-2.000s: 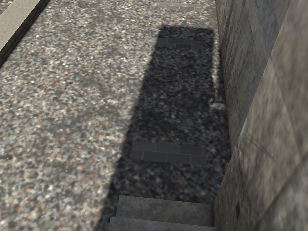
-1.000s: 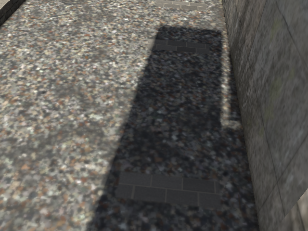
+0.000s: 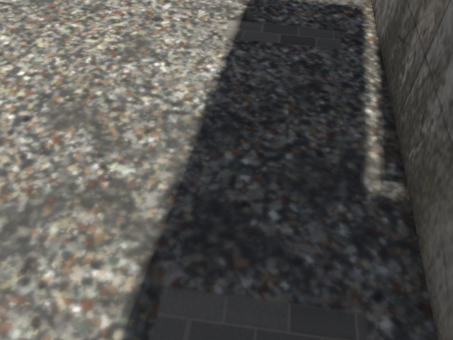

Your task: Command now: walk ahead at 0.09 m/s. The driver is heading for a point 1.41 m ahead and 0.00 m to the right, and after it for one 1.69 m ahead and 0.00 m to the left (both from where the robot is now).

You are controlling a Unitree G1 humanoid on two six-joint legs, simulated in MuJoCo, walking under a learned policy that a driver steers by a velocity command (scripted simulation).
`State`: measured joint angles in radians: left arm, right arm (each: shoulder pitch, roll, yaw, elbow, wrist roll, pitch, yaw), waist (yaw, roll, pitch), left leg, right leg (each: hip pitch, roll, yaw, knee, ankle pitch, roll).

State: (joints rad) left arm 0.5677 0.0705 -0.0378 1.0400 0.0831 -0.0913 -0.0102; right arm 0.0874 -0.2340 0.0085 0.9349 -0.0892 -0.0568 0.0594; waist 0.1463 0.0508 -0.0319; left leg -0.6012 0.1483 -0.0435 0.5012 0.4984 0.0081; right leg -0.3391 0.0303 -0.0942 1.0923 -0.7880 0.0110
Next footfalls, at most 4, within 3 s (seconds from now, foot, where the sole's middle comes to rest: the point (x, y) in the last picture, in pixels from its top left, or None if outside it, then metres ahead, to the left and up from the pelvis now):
0.08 left None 0.18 0.16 -0.87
0.42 right None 0.29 -0.08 -0.87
1.04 right None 0.44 -0.11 -0.87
1.54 left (238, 267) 0.80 0.08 -0.87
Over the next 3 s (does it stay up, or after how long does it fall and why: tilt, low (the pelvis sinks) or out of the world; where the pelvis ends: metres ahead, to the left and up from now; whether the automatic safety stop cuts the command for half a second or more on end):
stays up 1.17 -0.07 -0.11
